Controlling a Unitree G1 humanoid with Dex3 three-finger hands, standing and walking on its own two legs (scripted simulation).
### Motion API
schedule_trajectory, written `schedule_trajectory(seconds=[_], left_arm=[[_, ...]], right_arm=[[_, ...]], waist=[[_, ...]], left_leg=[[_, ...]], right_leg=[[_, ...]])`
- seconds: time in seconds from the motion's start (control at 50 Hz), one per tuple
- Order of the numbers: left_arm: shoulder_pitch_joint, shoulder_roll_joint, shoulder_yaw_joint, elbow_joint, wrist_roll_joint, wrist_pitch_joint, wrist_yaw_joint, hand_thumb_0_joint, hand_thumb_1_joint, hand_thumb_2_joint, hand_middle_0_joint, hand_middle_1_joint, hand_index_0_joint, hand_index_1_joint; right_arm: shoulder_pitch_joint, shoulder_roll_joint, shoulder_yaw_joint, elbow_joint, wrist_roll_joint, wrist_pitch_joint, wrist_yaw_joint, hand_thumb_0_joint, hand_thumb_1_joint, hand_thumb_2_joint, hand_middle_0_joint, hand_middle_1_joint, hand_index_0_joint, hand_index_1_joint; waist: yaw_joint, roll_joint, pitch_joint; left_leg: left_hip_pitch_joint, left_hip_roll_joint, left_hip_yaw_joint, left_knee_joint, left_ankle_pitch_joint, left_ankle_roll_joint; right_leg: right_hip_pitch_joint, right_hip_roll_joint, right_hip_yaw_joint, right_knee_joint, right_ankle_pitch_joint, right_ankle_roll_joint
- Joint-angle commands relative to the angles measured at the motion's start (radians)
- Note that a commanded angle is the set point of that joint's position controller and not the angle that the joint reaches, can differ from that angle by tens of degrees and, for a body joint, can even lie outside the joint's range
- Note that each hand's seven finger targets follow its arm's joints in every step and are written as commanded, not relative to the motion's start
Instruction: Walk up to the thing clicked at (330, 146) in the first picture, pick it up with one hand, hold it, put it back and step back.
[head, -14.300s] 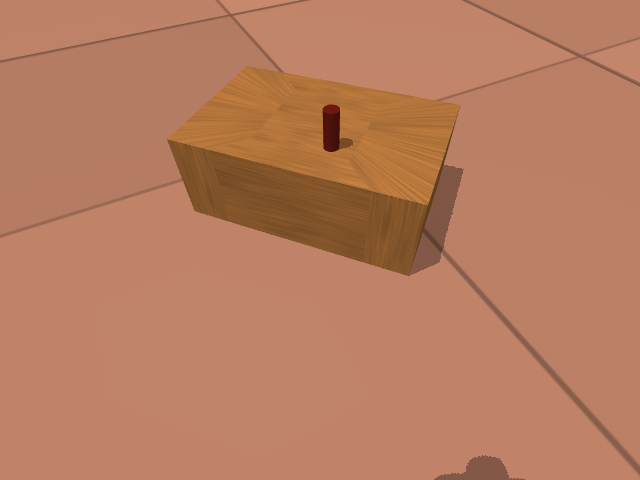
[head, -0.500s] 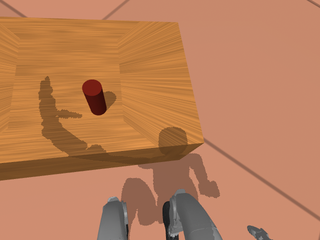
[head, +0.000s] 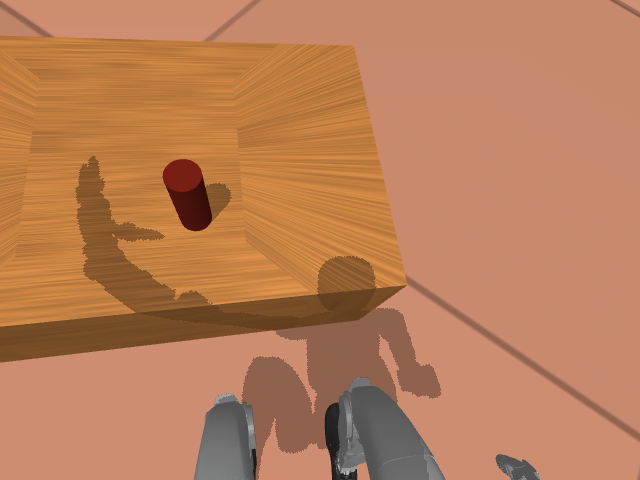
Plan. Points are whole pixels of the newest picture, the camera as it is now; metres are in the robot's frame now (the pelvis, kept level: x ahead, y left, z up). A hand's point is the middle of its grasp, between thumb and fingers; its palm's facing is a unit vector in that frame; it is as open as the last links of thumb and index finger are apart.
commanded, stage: go down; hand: left
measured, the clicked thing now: (190, 198) +0.55 +0.16 -0.20
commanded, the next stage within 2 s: approach in 0.06 s
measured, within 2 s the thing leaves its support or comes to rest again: neither
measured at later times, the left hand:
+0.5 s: hand out of the picture +0.48 +0.35 +0.01, palm faces +0.16 -0.99 +0.04, open 17.7 cm
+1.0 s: hand (154, 217) +0.51 +0.21 -0.19, palm faces +0.12 -0.99 +0.03, open 17.4 cm
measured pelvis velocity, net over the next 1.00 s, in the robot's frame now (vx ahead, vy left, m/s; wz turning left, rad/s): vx -0.06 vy -0.01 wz -0.03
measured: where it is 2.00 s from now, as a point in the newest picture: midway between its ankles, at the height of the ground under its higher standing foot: (294, 475)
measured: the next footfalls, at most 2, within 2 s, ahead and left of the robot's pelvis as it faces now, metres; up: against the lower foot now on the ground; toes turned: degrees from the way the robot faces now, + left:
none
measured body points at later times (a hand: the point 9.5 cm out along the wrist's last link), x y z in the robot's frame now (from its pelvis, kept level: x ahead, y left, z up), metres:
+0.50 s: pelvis -0.01 +0.00 -0.03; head +0.19 +0.06 +0.37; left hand +0.46 +0.40 +0.01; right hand +0.04 -0.27 -0.12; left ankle +0.02 +0.11 -0.64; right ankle +0.04 -0.14 -0.64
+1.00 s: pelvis -0.06 -0.01 -0.21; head +0.18 +0.02 +0.18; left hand +0.50 +0.27 -0.19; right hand -0.02 -0.27 -0.32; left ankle +0.02 +0.11 -0.64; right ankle +0.03 -0.14 -0.64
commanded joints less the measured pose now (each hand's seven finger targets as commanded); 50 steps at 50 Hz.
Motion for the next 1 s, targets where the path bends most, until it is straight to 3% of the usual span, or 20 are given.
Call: schedule_trajectory(seconds=[0.0,0.04,0.1,0.12,0.18,0.28,0.34,0.4,0.46,0.48,0.54,0.58,0.64,0.66,0.76,0.8,0.86,0.98], left_arm=[[-0.316,0.36,0.017,-0.199,-0.023,-0.062,-0.009,0.0,-0.476,0.091,-0.039,-0.075,-0.039,-0.074],[-0.3,0.351,0.013,-0.188,-0.031,-0.063,-0.012,0.0,-0.485,0.089,-0.035,-0.075,-0.037,-0.072],[-0.339,0.379,0.027,-0.234,-0.039,-0.065,-0.017,0.0,-0.468,0.077,-0.04,-0.069,-0.042,-0.065],[-0.306,0.349,0.012,-0.198,-0.039,-0.059,-0.018,0.0,-0.468,0.086,-0.038,-0.072,-0.04,-0.069],[-0.3,0.366,0.022,-0.212,-0.035,-0.062,-0.014,0.0,-0.599,0.005,-0.05,-0.053,-0.059,-0.043],[-0.261,0.257,-0.016,-0.122,-0.052,-0.074,-0.007,0.0,-0.611,0.021,-0.044,-0.065,-0.054,-0.055],[-0.287,0.238,-0.027,-0.115,-0.047,-0.108,0.006,0.0,-0.611,0.015,-0.044,-0.056,-0.053,-0.048],[-0.288,0.155,-0.07,-0.081,-0.059,-0.141,0.004,0.0,-0.611,0.033,-0.036,-0.062,-0.044,-0.055],[-0.313,0.189,-0.044,-0.067,-0.053,-0.189,0.023,0.0,-0.611,0.044,-0.032,-0.067,-0.039,-0.062],[-0.332,0.18,-0.048,-0.068,-0.052,-0.208,0.024,0.0,-0.611,0.058,-0.023,-0.073,-0.032,-0.067],[-0.366,0.196,-0.027,-0.116,-0.044,-0.257,0.038,0.0,-0.586,0.096,-0.01,-0.083,-0.016,-0.081],[-0.426,0.222,-0.016,-0.158,-0.029,-0.28,0.051,0.0,-0.558,0.107,-0.008,-0.089,-0.012,-0.087],[-0.497,0.204,-0.028,-0.188,0.0,-0.3,0.076,0.0,-0.551,0.129,0.0,-0.098,-0.003,-0.098],[-0.482,0.193,-0.025,-0.174,0.006,-0.298,0.087,0.0,-0.538,0.136,0.0,-0.097,0.0,-0.099],[-0.538,0.107,-0.072,-0.152,0.04,-0.291,0.141,0.0,-0.544,0.14,0.0,-0.113,-0.003,-0.108],[-0.558,0.04,-0.107,-0.145,0.048,-0.29,0.162,0.0,-0.532,0.15,0.0,-0.121,-0.001,-0.114],[-0.538,0.072,-0.073,-0.11,0.068,-0.293,0.219,0.0,-0.512,0.086,-0.01,-0.092,-0.027,-0.074],[-0.619,0.101,-0.047,-0.197,0.102,-0.3,0.332,0.0,-0.493,0.076,-0.03,-0.093,-0.045,-0.076]], right_arm=[[0.184,-0.217,-0.076,-0.031,-0.001,-0.018,-0.014,0.0,-0.891,-0.895,0.201,0.3,0.201,0.3],[0.18,-0.218,-0.079,-0.027,0.005,-0.022,-0.016,0.0,-0.89,-0.894,0.201,0.3,0.201,0.3],[0.181,-0.227,-0.081,-0.034,0.006,-0.023,-0.016,0.0,-0.895,-0.895,0.201,0.3,0.201,0.3],[0.183,-0.222,-0.079,-0.033,0.007,-0.023,-0.016,0.0,-0.888,-0.893,0.201,0.3,0.201,0.3],[0.184,-0.218,-0.077,-0.021,0.005,-0.021,-0.019,0.0,-0.856,-0.885,0.199,0.3,0.199,0.3],[0.169,-0.207,-0.068,-0.032,0.004,-0.027,-0.011,0.0,-0.856,-0.885,0.199,0.3,0.2,0.3],[0.156,-0.209,-0.069,-0.048,-0.002,-0.032,0.0,0.0,-0.856,-0.885,0.199,0.3,0.199,0.3],[0.144,-0.21,-0.066,-0.046,-0.008,-0.037,0.015,0.0,-0.857,-0.886,0.199,0.3,0.199,0.3],[0.135,-0.214,-0.062,-0.043,-0.017,-0.037,0.034,0.0,-0.864,-0.888,0.199,0.3,0.2,0.3],[0.137,-0.217,-0.061,-0.039,-0.022,-0.033,0.039,0.0,-0.865,-0.888,0.2,0.3,0.2,0.3],[0.131,-0.223,-0.062,-0.042,-0.038,-0.028,0.06,0.0,-0.868,-0.891,0.2,0.3,0.2,0.3],[0.132,-0.227,-0.065,-0.051,-0.048,-0.018,0.07,0.0,-0.873,-0.892,0.2,0.3,0.2,0.3],[0.132,-0.227,-0.07,-0.049,-0.063,-0.001,0.086,0.0,-0.88,-0.895,0.2,0.3,0.2,0.3],[0.123,-0.225,-0.074,-0.057,-0.064,0.006,0.092,0.0,-0.883,-0.896,0.2,0.3,0.2,0.3],[0.122,-0.218,-0.084,-0.06,-0.071,0.036,0.113,0.0,-0.893,-0.897,0.2,0.3,0.2,0.3],[0.124,-0.211,-0.083,-0.06,-0.072,0.047,0.12,0.0,-0.896,-0.898,0.2,0.3,0.2,0.3],[0.124,-0.205,-0.081,-0.063,-0.071,0.06,0.128,0.0,-0.893,-0.895,0.2,0.3,0.2,0.3],[0.114,-0.191,-0.092,-0.083,-0.072,0.091,0.144,0.0,-0.901,-0.897,0.2,0.3,0.2,0.3]], waist=[[0.022,0.265,-0.497],[0.019,0.257,-0.481],[0.024,0.291,-0.521],[0.019,0.264,-0.504],[0.03,0.268,-0.515],[0.008,0.223,-0.416],[0.004,0.214,-0.435],[-0.016,0.213,-0.446],[-0.007,0.242,-0.489],[-0.016,0.261,-0.513],[-0.003,0.325,-0.623],[0.001,0.379,-0.693],[-0.014,0.429,-0.779],[-0.004,0.416,-0.792],[-0.037,0.387,-0.795],[-0.057,0.375,-0.774],[-0.056,0.29,-0.744],[-0.046,0.263,-0.812]], left_leg=[[0.45,-0.026,-0.046,-0.146,0.413,-0.002],[0.435,-0.025,-0.049,-0.153,0.368,-0.005],[0.481,-0.022,-0.057,-0.15,0.391,-0.01],[0.468,-0.023,-0.055,-0.151,0.386,-0.008],[0.464,-0.028,-0.048,-0.138,0.418,-0.005],[0.366,-0.024,-0.054,-0.114,0.371,-0.003],[0.329,-0.025,-0.052,-0.068,0.382,0.0],[0.293,-0.024,-0.058,0.0,0.403,-0.002],[0.217,-0.024,-0.071,0.08,0.38,-0.008],[0.21,-0.022,-0.08,0.111,0.393,-0.012],[0.222,-0.016,-0.093,0.195,0.477,-0.018],[0.208,-0.017,-0.096,0.229,0.455,-0.022],[0.197,-0.013,-0.1,0.29,0.472,-0.026],[0.172,-0.015,-0.1,0.303,0.443,-0.024],[-0.002,-0.024,-0.082,0.388,0.289,-0.013],[-0.063,-0.028,-0.083,0.422,0.256,-0.012],[-0.267,-0.041,-0.04,0.492,0.147,0.008],[-0.395,-0.042,-0.012,0.551,0.053,0.014]], right_leg=[[0.161,0.027,0.04,-0.109,0.232,-0.053],[0.151,0.028,0.038,-0.106,0.204,-0.054],[0.126,0.026,0.036,-0.103,0.198,-0.056],[0.14,0.028,0.035,-0.105,0.203,-0.055],[0.149,0.026,0.041,-0.104,0.23,-0.053],[0.077,0.027,0.035,-0.073,0.197,-0.054],[0.039,0.023,0.037,-0.031,0.206,-0.055],[-0.051,0.023,0.034,0.037,0.21,-0.056],[-0.166,0.021,0.03,0.132,0.164,-0.063],[-0.212,0.021,0.028,0.172,0.164,-0.065],[-0.305,0.017,0.028,0.279,0.186,-0.071],[-0.325,0.013,0.035,0.337,0.169,-0.074],[-0.382,0.009,0.039,0.416,0.172,-0.075],[-0.395,0.01,0.039,0.435,0.152,-0.076],[-0.448,0.006,0.045,0.514,0.097,-0.072],[-0.486,0.002,0.039,0.547,0.088,-0.071],[-0.44,0.002,0.05,0.576,0.057,-0.06],[-0.386,0.001,0.069,0.612,0.01,-0.045]])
